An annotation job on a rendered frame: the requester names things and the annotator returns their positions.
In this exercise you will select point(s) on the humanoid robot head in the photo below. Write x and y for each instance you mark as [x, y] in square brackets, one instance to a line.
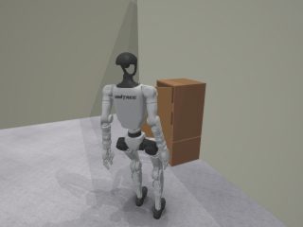
[124, 60]

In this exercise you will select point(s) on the cupboard door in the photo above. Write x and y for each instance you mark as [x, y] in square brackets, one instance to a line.
[164, 104]

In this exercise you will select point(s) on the right robot forearm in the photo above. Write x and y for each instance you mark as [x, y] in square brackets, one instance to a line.
[158, 135]

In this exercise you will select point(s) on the robot left upper arm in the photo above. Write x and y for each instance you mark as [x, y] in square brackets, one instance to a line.
[107, 103]

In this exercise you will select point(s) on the robot right upper arm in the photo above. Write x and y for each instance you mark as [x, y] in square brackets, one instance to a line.
[151, 94]

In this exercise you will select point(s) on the right robot hand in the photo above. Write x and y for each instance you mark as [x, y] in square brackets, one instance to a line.
[164, 156]

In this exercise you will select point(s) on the robot left foot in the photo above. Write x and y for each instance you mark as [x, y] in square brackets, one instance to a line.
[139, 201]

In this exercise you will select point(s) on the left robot hand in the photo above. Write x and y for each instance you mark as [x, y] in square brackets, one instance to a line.
[107, 156]

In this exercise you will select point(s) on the left robot forearm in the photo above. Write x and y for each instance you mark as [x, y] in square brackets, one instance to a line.
[106, 134]

